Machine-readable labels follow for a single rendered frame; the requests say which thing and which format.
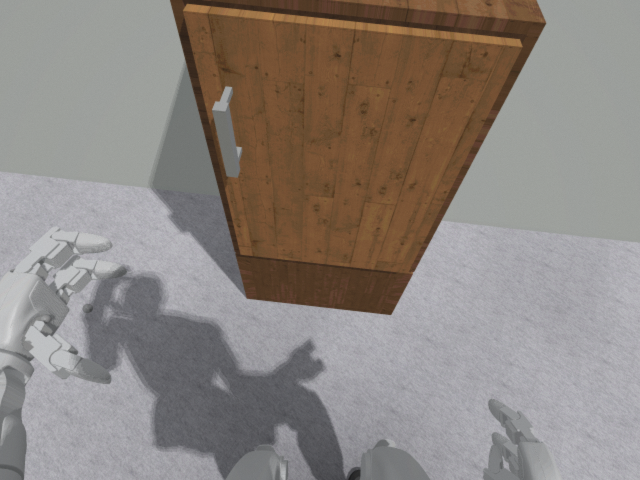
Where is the left robot shin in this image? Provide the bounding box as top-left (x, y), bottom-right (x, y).
top-left (256, 445), bottom-right (276, 453)

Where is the right robot shin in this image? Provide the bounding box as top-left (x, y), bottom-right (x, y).
top-left (372, 439), bottom-right (396, 450)

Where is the cupboard door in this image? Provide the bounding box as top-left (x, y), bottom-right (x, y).
top-left (183, 4), bottom-right (523, 274)

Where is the right robot hand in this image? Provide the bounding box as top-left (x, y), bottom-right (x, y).
top-left (483, 399), bottom-right (563, 480)

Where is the robot left forearm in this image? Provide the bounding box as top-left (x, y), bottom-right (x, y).
top-left (0, 349), bottom-right (34, 480)

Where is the left robot hand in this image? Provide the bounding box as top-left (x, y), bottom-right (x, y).
top-left (0, 227), bottom-right (127, 384)

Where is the handle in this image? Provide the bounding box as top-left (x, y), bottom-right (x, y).
top-left (212, 86), bottom-right (242, 178)

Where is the robot shin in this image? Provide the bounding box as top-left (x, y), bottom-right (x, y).
top-left (256, 445), bottom-right (276, 453)
top-left (372, 439), bottom-right (396, 450)

